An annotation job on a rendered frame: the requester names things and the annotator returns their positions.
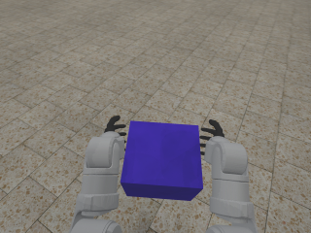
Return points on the right robot hand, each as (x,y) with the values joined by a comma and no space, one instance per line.
(217,132)

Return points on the right robot forearm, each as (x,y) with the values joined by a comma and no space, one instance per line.
(230,198)

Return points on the left robot forearm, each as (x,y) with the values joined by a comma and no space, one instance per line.
(99,194)

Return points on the left robot upper arm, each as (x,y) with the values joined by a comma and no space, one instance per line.
(93,225)

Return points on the left robot hand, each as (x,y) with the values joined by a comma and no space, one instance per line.
(112,127)

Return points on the carton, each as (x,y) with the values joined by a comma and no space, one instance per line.
(162,161)

